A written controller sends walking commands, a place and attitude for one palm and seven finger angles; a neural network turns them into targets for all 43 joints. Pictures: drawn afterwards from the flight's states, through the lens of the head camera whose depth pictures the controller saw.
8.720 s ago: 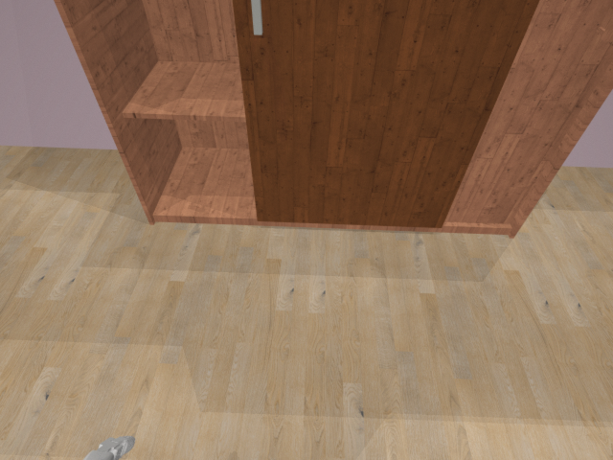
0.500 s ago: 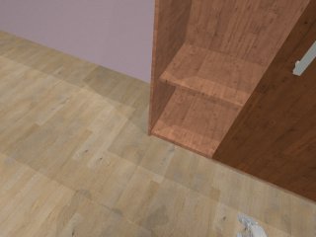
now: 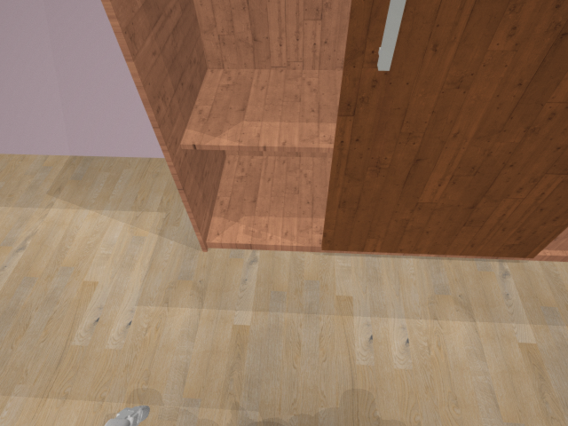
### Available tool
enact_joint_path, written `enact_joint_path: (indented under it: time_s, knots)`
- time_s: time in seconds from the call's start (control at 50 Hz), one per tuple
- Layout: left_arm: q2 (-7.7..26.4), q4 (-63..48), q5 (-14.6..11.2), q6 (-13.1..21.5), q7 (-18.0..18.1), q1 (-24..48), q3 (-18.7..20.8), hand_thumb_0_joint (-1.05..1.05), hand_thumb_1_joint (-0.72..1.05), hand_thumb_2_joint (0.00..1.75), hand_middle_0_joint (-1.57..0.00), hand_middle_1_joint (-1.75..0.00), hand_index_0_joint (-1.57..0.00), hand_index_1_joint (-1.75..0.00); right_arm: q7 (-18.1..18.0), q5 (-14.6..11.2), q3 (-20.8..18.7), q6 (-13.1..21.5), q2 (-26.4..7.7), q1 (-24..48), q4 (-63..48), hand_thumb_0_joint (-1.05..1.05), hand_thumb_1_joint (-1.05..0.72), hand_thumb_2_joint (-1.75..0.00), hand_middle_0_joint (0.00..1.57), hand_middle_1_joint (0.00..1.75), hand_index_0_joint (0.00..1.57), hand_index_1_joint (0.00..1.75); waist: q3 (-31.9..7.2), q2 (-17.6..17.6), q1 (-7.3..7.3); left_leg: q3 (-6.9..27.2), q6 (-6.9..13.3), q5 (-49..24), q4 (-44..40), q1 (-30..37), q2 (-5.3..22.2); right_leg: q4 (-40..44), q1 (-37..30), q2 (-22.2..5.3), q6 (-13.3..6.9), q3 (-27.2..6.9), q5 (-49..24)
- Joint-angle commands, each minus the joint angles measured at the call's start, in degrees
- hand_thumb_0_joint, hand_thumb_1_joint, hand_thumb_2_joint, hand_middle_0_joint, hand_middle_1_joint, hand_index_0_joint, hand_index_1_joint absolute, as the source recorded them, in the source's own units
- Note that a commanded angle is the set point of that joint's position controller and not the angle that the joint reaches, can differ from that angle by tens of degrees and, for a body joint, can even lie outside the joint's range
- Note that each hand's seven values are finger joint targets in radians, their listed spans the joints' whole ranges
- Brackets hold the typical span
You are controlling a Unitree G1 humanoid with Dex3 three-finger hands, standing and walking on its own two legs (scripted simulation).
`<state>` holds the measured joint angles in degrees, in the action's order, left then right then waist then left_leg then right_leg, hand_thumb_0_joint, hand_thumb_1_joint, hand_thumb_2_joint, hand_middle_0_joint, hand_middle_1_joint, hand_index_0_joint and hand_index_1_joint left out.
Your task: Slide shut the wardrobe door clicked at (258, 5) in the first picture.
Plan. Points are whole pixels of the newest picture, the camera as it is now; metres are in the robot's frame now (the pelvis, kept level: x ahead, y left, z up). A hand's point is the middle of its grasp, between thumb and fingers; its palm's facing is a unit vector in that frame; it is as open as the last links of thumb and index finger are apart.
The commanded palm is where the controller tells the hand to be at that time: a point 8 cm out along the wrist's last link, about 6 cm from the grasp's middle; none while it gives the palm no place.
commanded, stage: take the last steps up to it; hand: right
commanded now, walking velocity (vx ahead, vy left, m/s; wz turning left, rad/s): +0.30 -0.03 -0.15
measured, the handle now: (390, 24) +0.77 -0.19 +0.17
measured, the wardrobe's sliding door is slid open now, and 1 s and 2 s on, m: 0.47 0.47 0.47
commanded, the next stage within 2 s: come to a stop and stand still in 1.00 s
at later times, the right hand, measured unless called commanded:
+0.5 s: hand out of the picture +0.14 -0.17 -0.15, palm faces +0.05 +0.97 -0.22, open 7.4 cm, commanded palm none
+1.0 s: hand out of the picture +0.11 -0.16 -0.17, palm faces +0.23 +0.96 -0.12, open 7.3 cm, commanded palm none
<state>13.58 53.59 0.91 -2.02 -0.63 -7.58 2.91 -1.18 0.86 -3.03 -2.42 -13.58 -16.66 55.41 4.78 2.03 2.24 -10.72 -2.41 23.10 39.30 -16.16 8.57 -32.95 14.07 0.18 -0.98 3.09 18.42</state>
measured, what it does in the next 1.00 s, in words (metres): walks ahead: left foot, then right foot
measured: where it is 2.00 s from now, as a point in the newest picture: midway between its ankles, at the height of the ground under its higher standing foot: (301, 410)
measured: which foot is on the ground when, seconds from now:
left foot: up 0.00-0.48, down 0.50-1.00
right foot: down 0.00-0.50, up 0.52-0.98, down 1.00-1.00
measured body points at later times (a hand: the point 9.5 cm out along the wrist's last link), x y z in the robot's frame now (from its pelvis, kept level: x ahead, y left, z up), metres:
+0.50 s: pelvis +0.07 +0.02 +0.00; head +0.07 +0.04 +0.45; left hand +0.02 +0.25 -0.16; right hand +0.14 -0.22 -0.13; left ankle +0.12 +0.12 -0.73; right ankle -0.01 -0.10 -0.73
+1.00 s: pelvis +0.22 -0.03 +0.00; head +0.24 -0.05 +0.45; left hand +0.34 +0.19 -0.14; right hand +0.10 -0.21 -0.16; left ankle +0.13 +0.12 -0.73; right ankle +0.28 -0.14 -0.73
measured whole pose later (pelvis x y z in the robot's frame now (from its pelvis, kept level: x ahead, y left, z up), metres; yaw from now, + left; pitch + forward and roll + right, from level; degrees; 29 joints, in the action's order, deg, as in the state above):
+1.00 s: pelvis +0.22 -0.03 +0.00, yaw -6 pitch +0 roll +2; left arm 10.2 58.5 1.6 2.1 -1.2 -8.8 2.7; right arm -0.8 1.4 -1.7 3.0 -5.8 -26.7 66.3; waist 2.0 -0.2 3.7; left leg -8.6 -2.3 23.0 26.4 -2.2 3.4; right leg -32.3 21.6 -3.6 -1.1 6.0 10.1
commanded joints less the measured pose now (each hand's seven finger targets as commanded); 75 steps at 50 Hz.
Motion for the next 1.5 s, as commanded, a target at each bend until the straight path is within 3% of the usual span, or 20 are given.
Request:
enact_joint_path:
  time_s: [0.0,0.12,0.28,0.36,0.42,0.44,0.48,0.5,0.56,0.64,0.78,0.88,0.94,0.96,0.98,1.0,1.06,1.14,1.4,1.48]
  knots:
    - [11.2,-0.92,0.51,1.25,1.74,-7.34,1.84,0.0,0.9,0.9,-0.2,-0.3,-0.2,-0.3,-0.35,-0.01,-0.71,0.47,-4.24,4.16,-5.07,0.0,-0.9,-0.9,0.2,0.3,0.2,0.3,-8.02,-14.17,-4.85,9.49,-0.75,9.87,19.72,-11.67,-1.6,14.27,-10.09,-18.91,-10.0,-18.29,-35.71]
    - [7.04,0.17,-0.04,3.25,2.04,-8.19,0.62,0.0,0.9,0.9,-0.2,-0.3,-0.2,-0.3,1.63,0.74,-0.45,1.88,-4.22,1.73,-0.9,0.0,-0.9,-0.9,0.2,0.3,0.2,0.3,-3.89,-9.67,-3.56,8.27,-1.13,-2.89,24.96,-17.54,-2.69,18.83,-13.39,-12.7,-8.22,-13.37,-17.69]
    - [5.55,2.94,0.36,4.45,2.09,-13.81,0.89,0.0,0.9,0.9,-0.2,-0.3,-0.2,-0.3,2.1,0.66,0.01,2.49,-2.36,7.24,-2.51,0.0,-0.9,-0.9,0.2,0.3,0.2,0.3,2.95,-9.09,-4.48,8.35,-0.97,-4.02,11.82,-17.77,-1.61,23.99,-9.64,-14.79,-11.02,-16.78,-3.83]
    - [6.38,4.02,0.69,4.46,1.95,-13.55,1.05,0.0,0.9,0.9,-0.2,-0.3,-0.2,-0.3,2.43,0.43,-0.1,3.23,-1.38,8.59,-3.15,0.0,-0.9,-0.9,0.2,0.3,0.2,0.3,2.94,-8.22,-4.16,6.71,-0.14,-2.76,1.14,-9.65,-3.18,22.39,-5.7,-14.81,-10.69,-16.86,-2.08]
    - [6.02,5.03,0.61,4.28,1.94,-11.87,0.79,0.0,0.9,0.9,-0.2,-0.3,-0.2,-0.3,2.35,0.48,-0.76,3.92,-1.08,0.35,-0.16,0.0,-0.9,-0.9,0.2,0.3,0.2,0.3,0.27,-6.24,-0.02,4.65,0.35,-9.44,-8.35,5.84,-5.8,14.49,0.99,-11.64,-7.59,-12.6,-1.09]
    - [4.33,5.58,0.27,4.43,1.81,-12.72,0.53,0.0,0.9,0.9,-0.2,-0.3,-0.2,-0.3,2.06,0.7,-1.17,4.56,-2.68,-4.12,1.52,0.0,-0.9,-0.9,0.2,0.3,0.2,0.3,-1.5,-1.73,1.7,6.62,0.93,-9.34,-12.46,14.1,-5.02,6.76,5.25,-8.14,-5.62,-10.0,0.57]
    - [0.45,3.1,-0.27,4.75,1.11,-12.85,-0.13,0.0,0.9,0.9,-0.2,-0.3,-0.2,-0.3,1.0,0.69,-2.82,5.55,-11.7,-15.28,3.98,0.0,-0.9,-0.9,0.2,0.3,0.2,0.3,-6.48,19.11,5.0,39.6,9.06,6.14,-28.27,25.04,17.33,-23.75,22.04,1.61,-1.43,-1.61,16.12]
    - [2.9,2.67,0.22,4.46,0.82,-10.15,0.7,0.0,0.9,0.9,-0.2,-0.3,-0.2,-0.3,0.66,0.01,-2.63,5.26,-10.45,-13.95,3.64,0.0,-0.9,-0.9,0.2,0.3,0.2,0.3,-3.35,10.08,4.62,39.89,11.31,12.94,-31.53,19.39,17.74,-30.3,23.6,-1.31,-1.66,-4.85,13.69]
    - [1.37,5.19,0.52,3.64,0.03,-11.23,1.2,0.0,0.9,0.9,-0.2,-0.3,-0.2,-0.3,0.25,-0.04,-1.23,5.94,-4.3,-3.03,1.75,0.0,-0.9,-0.9,0.2,0.3,0.2,0.3,1.35,3.74,-0.81,28.43,9.63,11.08,-32.32,6.51,12.73,-34.38,21.21,-6.1,-0.64,-5.45,0.15]
    - [-1.99,6.97,0.76,2.39,-0.25,-14.4,0.69,0.0,0.9,0.9,-0.2,-0.3,-0.2,-0.3,0.17,0.1,-0.16,6.96,-0.76,-3.91,3.03,0.0,-0.9,-0.9,0.2,0.3,0.2,0.3,1.39,3.5,-3.2,14.4,8.36,-6.87,-32.34,3.59,7.25,-29.4,17.92,-6.62,1.71,-2.51,-6.48]
    - [-2.6,3.48,0.43,3.02,-1.06,-4.7,0.6,0.0,0.9,0.9,-0.2,-0.3,-0.2,-0.3,0.15,0.45,0.01,7.6,-1.46,-10.02,6.57,0.0,-0.9,-0.9,0.2,0.3,0.2,0.3,3.24,3.76,-0.78,11.81,10.13,-17.58,-31.02,9.44,7.39,-15.71,21.1,-7.02,2.57,0.22,-8.72]
    - [-3.12,1.87,0.19,4.09,-1.22,-0.32,0.05,0.0,0.9,0.9,-0.2,-0.3,-0.2,-0.3,-0.21,0.88,-0.38,6.94,-2.39,-11.15,8.05,0.0,-0.9,-0.9,0.2,0.3,0.2,0.3,2.22,6.42,0.26,10.61,9.75,-24.8,-25.95,10.19,8.34,-5.31,12.93,-4.85,0.95,2.17,-5.21]
    - [-0.74,4.66,0.55,5.13,-0.3,-8.8,0.34,0.0,0.9,0.9,-0.2,-0.3,-0.2,-0.3,-0.31,0.41,-0.53,6.2,-2.01,-9.85,8.31,0.0,-0.9,-0.9,0.2,0.3,0.2,0.3,-2.72,3.0,-4.06,6.85,7.21,-30.46,-12.01,7.5,4.26,5.75,-3.93,-1.77,-0.06,4.14,-9.27]
    - [3.68,6.41,0.93,5.59,0.27,-15.51,1.31,0.0,0.9,0.9,-0.2,-0.3,-0.2,-0.3,-0.1,0.12,-0.07,6.07,-0.25,-11.15,8.16,0.0,-0.9,-0.9,0.2,0.3,0.2,0.3,-8.16,-6.16,-6.11,4.33,5.01,-23.54,0.37,0.73,0.58,6.69,-16.3,-7.4,-1.71,-2.08,-15.36]
    - [9.17,7.15,1.04,5.74,1.05,-21.21,2.5,0.0,0.9,0.9,-0.2,-0.3,-0.2,-0.3,0.14,-0.58,0.49,6.08,2.72,-12.8,7.28,0.0,-0.9,-0.9,0.2,0.3,0.2,0.3,-14.05,-19.37,-7.17,0.57,2.33,4.3,15.05,-11.47,-6.3,9.7,-26.85,-21.99,-7.3,-19.58,-26.74]
    - [10.0,7.65,0.26,4.9,1.57,-22.77,2.29,0.0,0.9,0.9,-0.2,-0.3,-0.2,-0.3,-0.14,-0.17,0.53,5.92,1.92,-10.41,6.01,0.0,-0.9,-0.9,0.2,0.3,0.2,0.3,-14.39,-17.21,-7.44,5.83,2.94,12.98,24.58,-14.87,-6.73,13.41,-25.85,-25.65,-10.59,-22.58,-29.5]
    - [2.64,5.54,-0.06,5.47,2.16,-11.78,0.37,0.0,0.9,0.9,-0.2,-0.3,-0.2,-0.3,0.61,0.0,-0.01,5.31,1.68,-5.16,6.65,0.0,-0.9,-0.9,0.2,0.3,0.2,0.3,-3.72,-6.69,-3.99,9.34,3.23,2.33,29.72,-15.36,-1.58,16.95,-9.13,-20.32,-9.86,-12.14,-26.87]
    - [-0.58,5.18,-0.12,5.82,2.95,-7.73,-1.04,0.0,0.9,0.9,-0.2,-0.3,-0.2,-0.3,-0.09,-0.16,0.53,2.87,4.84,-8.62,8.31,0.0,-0.9,-0.9,0.2,0.3,0.2,0.3,-3.84,-6.07,-0.45,10.31,0.87,-5.33,19.94,-5.95,-2.14,17.46,-1.73,-16.21,-6.8,-2.16,-46.64]
    - [5.18,4.3,0.84,1.61,3.64,-7.39,1.81,0.0,0.9,0.9,-0.2,-0.3,-0.2,-0.3,-0.7,0.13,-0.79,-0.41,-0.41,3.27,-1.11,0.0,-0.9,-0.9,0.2,0.3,0.2,0.3,-3.36,-12.01,-2.71,10.2,1.87,0.17,7.37,-6.21,-5.92,10.71,-6.95,-19.12,-8.44,-5.62,-47.16]
    - [4.86,4.36,0.24,1.08,2.58,-8.01,2.07,0.0,0.9,0.9,-0.2,-0.3,-0.2,-0.3,-0.8,0.24,-0.84,1.56,-1.85,-0.56,-0.26,0.0,-0.9,-0.9,0.2,0.3,0.2,0.3,-7.56,-6.97,-0.86,8.4,1.82,-17.39,-14.63,5.0,-5.56,3.18,-5.84,-13.76,-3.41,-2.97,-32.05]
